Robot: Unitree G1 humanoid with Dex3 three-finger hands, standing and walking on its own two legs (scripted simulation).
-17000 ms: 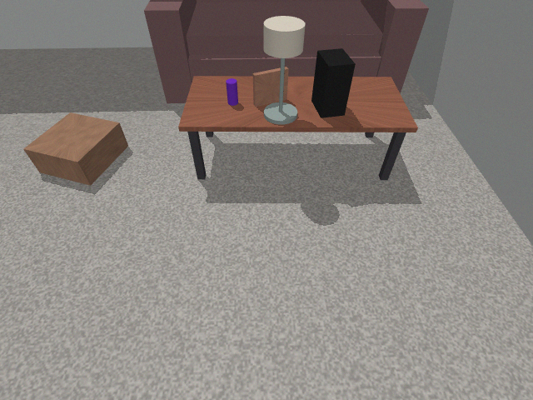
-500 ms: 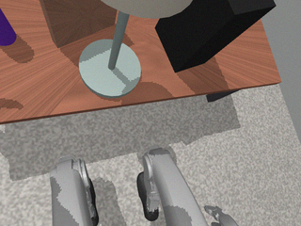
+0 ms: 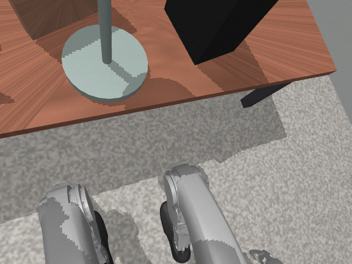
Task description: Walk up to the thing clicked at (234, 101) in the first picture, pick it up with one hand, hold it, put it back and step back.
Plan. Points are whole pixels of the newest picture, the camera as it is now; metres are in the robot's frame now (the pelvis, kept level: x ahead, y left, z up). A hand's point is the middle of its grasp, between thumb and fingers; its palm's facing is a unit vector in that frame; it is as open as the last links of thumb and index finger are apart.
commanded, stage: close in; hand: left
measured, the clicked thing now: out of the picture +0.60 +0.34 +0.01
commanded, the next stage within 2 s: close in 0.04 s
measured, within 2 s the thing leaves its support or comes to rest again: leaves its support in 1.44 s
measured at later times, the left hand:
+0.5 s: hand out of the picture +0.56 +0.33 +0.02, palm faces +0.37 -0.93 +0.00, open 16.6 cm
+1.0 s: hand out of the picture +0.55 +0.33 +0.02, palm faces +0.37 -0.93 -0.01, open 10.3 cm
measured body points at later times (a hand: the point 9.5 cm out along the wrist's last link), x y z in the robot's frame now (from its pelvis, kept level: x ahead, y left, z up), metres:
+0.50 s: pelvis +0.01 +0.00 +0.00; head +0.25 +0.08 +0.37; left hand +0.54 +0.38 +0.02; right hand +0.08 -0.26 -0.11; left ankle +0.09 +0.14 -0.38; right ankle +0.08 -0.12 -0.38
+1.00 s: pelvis +0.01 +0.00 +0.00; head +0.24 +0.08 +0.38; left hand +0.53 +0.37 +0.02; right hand +0.07 -0.26 -0.10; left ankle +0.09 +0.14 -0.38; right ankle +0.08 -0.12 -0.38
